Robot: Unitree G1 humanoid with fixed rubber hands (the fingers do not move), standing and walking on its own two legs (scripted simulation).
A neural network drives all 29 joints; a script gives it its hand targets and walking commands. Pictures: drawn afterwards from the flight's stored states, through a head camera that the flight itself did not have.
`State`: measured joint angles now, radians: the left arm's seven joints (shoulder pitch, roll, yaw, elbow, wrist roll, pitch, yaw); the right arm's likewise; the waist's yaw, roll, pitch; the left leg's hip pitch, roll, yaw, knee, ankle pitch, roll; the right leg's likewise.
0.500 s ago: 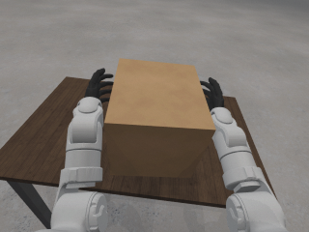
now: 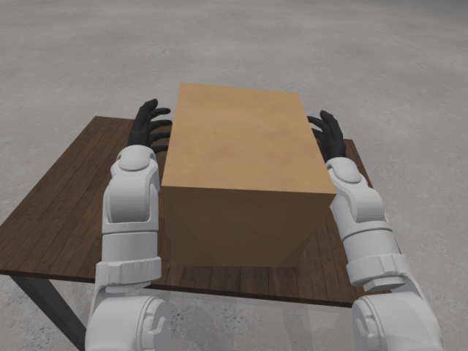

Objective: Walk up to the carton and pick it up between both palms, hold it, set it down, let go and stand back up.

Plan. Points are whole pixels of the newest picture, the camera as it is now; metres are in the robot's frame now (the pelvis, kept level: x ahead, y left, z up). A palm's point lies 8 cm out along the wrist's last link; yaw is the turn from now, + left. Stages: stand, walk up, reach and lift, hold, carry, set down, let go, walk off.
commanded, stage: hold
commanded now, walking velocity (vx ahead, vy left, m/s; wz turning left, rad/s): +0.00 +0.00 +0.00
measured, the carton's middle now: (237, 174) +0.37 -0.01 +0.15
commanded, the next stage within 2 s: none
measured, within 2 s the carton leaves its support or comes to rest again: neither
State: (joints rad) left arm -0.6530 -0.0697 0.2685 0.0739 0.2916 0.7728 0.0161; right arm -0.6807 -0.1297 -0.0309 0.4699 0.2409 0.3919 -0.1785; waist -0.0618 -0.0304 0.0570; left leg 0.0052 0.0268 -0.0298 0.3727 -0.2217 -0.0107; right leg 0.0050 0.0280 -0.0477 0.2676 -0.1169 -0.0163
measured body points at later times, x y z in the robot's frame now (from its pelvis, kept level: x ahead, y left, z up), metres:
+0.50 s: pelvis -0.01 +0.00 +0.00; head -0.06 +0.02 +0.45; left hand +0.37 +0.17 +0.23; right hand +0.39 -0.14 +0.21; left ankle +0.00 +0.12 -0.75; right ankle +0.03 -0.11 -0.75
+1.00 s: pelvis +0.01 +0.00 +0.00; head -0.05 +0.03 +0.44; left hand +0.37 +0.17 +0.22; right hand +0.39 -0.14 +0.21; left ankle +0.00 +0.12 -0.75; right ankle +0.03 -0.11 -0.75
